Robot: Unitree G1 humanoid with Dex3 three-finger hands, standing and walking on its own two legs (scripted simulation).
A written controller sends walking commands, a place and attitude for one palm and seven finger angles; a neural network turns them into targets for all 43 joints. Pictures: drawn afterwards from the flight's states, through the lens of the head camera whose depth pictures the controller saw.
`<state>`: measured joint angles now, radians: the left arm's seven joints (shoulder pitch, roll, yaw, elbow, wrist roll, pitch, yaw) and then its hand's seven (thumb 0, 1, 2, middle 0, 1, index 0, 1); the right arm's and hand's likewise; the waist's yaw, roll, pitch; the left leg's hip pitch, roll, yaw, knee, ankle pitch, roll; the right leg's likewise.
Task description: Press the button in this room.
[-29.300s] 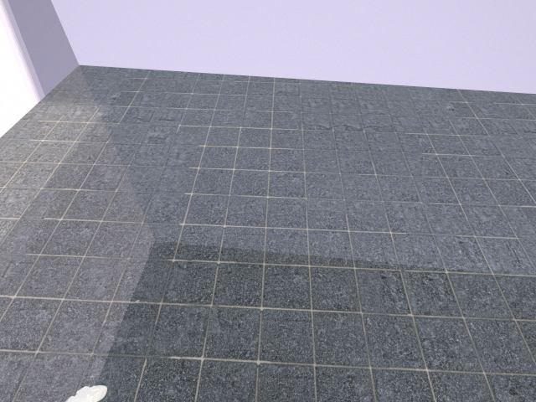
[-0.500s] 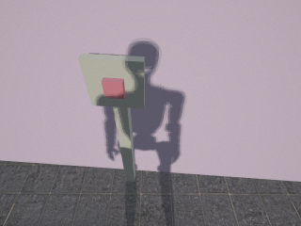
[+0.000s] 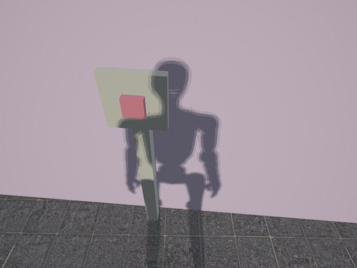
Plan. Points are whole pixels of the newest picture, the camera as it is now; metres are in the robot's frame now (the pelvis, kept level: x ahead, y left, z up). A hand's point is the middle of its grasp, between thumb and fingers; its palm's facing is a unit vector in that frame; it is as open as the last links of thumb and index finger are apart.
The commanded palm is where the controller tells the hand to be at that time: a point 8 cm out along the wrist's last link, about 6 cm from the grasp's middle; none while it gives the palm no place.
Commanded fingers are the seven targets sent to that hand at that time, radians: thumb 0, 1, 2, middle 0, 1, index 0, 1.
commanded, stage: shuffle to correct the standing spot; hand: left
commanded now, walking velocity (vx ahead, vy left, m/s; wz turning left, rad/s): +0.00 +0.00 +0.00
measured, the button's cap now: (133, 106) +0.53 +0.17 +0.09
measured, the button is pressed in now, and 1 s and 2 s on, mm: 0 0 0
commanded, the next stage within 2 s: come to a stop and stand still in 0.28 s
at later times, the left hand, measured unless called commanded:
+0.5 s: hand out of the picture -0.02 +0.15 -0.18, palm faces +0.07 -0.99 -0.14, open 7.4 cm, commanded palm none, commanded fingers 0.00 0.90 0.90 -0.20 -0.30 -0.20 -0.30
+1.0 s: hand out of the picture +0.03 +0.18 -0.18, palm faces +0.01 -0.97 -0.23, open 7.4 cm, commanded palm none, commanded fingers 0.00 0.90 0.90 -0.20 -0.30 -0.20 -0.30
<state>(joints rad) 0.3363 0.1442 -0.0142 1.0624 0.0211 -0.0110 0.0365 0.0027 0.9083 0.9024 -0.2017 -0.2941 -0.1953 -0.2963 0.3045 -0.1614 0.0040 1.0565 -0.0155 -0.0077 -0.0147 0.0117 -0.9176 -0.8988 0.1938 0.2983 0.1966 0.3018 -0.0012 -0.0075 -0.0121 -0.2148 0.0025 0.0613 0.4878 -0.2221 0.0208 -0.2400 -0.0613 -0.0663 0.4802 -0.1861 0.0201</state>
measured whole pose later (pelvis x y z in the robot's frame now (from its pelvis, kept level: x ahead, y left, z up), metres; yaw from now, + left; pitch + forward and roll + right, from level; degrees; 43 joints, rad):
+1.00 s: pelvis +0.02 +0.00 -0.01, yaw +0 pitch -2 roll +0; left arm 0.30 0.16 0.00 1.05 0.02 0.01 0.04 0.01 0.91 0.90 -0.20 -0.29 -0.20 -0.30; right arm 0.28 -0.18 -0.02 1.00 -0.02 0.01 -0.02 0.02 -0.92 -0.90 0.19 0.30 0.20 0.30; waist -0.01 0.02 0.01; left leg -0.25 0.01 0.05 0.58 -0.30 0.01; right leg -0.28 -0.04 -0.05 0.57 -0.26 0.00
